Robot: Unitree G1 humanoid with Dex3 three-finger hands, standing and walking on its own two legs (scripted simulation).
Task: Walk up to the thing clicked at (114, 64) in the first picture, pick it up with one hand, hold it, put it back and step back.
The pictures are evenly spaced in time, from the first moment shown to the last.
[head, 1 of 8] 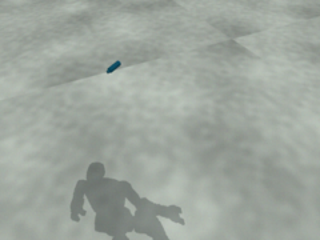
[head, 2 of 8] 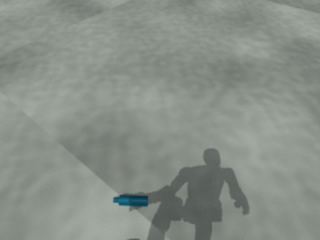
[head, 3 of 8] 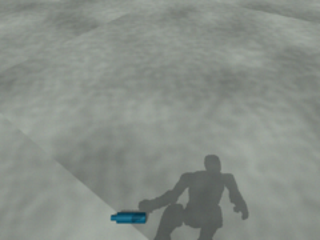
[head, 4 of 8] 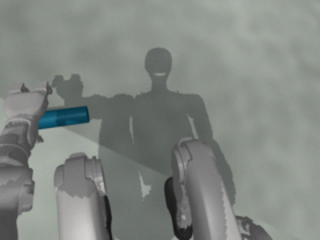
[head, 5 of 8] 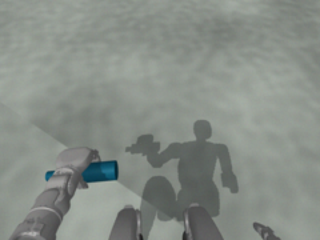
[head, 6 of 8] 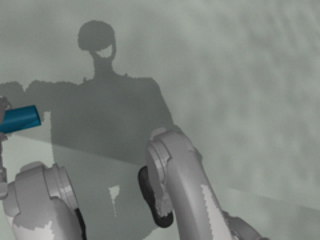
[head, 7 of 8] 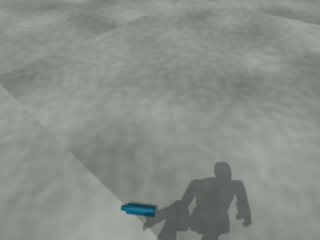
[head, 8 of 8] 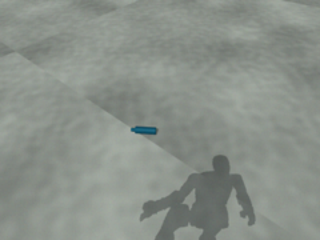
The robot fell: no
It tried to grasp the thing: yes
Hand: left
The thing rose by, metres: 0.67
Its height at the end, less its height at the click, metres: +0.00
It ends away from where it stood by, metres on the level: 0.02
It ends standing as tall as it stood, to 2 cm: yes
